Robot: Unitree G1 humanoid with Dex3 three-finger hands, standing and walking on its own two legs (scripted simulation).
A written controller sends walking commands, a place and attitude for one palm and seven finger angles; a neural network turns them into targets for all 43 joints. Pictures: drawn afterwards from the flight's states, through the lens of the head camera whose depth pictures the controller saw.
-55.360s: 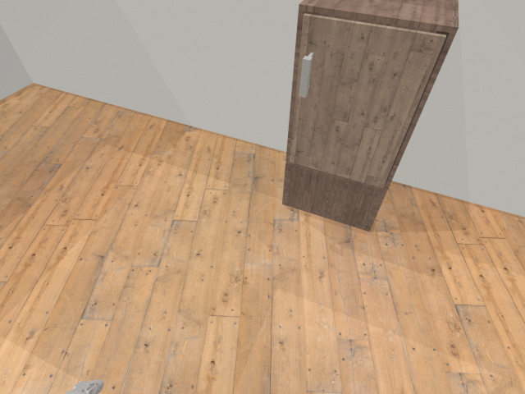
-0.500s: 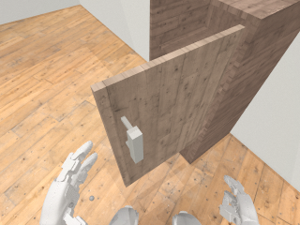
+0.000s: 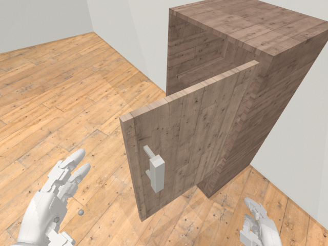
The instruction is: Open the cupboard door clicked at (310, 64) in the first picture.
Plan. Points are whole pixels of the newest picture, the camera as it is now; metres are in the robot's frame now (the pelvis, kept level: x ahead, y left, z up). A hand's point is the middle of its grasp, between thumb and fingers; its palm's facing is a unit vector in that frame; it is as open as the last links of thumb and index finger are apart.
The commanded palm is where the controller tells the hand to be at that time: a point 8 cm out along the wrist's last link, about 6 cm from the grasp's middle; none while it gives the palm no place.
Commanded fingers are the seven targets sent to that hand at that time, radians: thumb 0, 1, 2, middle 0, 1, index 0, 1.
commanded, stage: draw the hand back to the body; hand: left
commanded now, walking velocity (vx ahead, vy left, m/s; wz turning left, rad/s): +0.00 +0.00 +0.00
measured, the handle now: (152, 168) +0.30 +0.06 +0.03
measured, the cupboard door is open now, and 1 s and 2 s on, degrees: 88 88 88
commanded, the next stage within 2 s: step back with the hand held close in 1.08 s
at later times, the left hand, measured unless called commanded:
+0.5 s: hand (36, 166) +0.21 +0.24 +0.18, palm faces +0.36 -0.85 -0.38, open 11.5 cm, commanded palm +0.16 +0.28 +0.21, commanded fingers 0.00 0.58 0.76 -0.19 -0.30 -0.19 -0.30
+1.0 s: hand (29, 148) +0.22 +0.24 +0.22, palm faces +0.44 -0.82 -0.38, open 7.5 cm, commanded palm +0.17 +0.28 +0.24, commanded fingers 0.00 0.90 0.90 -0.20 -0.30 -0.20 -0.30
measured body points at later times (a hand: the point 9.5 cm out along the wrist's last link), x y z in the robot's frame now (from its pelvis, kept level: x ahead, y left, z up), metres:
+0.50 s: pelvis +0.03 +0.00 +0.05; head +0.00 -0.02 +0.50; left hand +0.18 +0.28 +0.21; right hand +0.21 -0.21 -0.02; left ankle +0.01 +0.09 -0.67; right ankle +0.01 -0.13 -0.67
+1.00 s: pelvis +0.03 -0.02 +0.07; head +0.00 -0.04 +0.52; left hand +0.19 +0.28 +0.24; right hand +0.21 -0.25 -0.01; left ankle +0.01 +0.09 -0.67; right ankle +0.01 -0.13 -0.67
